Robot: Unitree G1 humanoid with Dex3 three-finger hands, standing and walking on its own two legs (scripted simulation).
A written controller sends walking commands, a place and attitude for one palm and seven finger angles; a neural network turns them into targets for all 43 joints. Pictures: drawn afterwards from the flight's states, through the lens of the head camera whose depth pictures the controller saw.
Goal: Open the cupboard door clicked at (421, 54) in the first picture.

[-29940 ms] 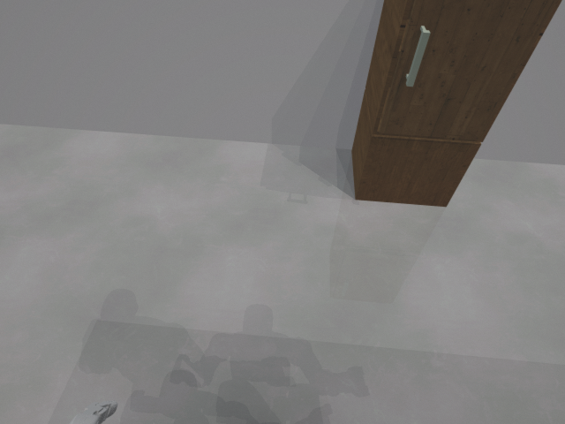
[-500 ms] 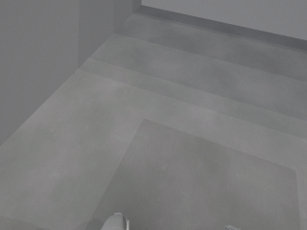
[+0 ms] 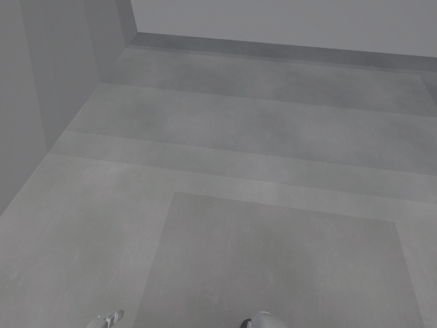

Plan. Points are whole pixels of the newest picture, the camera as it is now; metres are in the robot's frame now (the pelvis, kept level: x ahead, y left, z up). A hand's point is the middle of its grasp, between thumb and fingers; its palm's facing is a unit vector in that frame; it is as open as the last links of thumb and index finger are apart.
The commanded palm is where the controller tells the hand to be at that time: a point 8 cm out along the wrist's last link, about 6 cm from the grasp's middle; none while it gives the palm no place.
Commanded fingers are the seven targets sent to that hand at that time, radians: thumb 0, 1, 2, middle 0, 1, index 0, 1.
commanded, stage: walk to a spot facing it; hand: left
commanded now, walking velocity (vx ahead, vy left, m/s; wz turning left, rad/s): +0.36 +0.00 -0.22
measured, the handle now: out of the picture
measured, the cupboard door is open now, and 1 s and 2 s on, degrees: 46 46 46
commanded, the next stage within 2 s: turn to face it in 0.16 s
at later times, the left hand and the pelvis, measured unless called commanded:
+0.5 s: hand (148, 314) +0.18 +0.16 -0.19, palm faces +0.12 -0.98 -0.14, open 7.3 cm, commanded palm none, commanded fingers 0.00 0.90 0.90 -0.20 -0.30 -0.20 -0.30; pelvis +0.21 -0.01 +0.00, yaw +3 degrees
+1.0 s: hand (151, 263) +0.27 +0.16 -0.14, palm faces +0.34 -0.90 -0.27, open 7.4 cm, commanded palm none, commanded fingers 0.00 0.90 0.90 -0.20 -0.30 -0.20 -0.30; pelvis +0.26 -0.06 +0.01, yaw +21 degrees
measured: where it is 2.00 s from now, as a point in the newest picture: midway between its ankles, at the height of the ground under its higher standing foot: (239, 301)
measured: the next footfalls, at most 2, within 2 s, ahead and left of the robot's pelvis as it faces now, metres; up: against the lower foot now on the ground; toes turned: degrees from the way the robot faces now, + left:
right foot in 0.02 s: +0.15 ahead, -0.11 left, +0.00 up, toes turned -7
left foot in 0.46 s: +0.32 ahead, +0.10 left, +0.00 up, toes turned +9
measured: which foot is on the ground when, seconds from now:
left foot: down 0.00-0.02, up 0.04-0.44, down 0.46-0.84, up 0.86-1.00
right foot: up 0.00-0.00, down 0.02-0.46, up 0.48-0.82, down 0.84-1.00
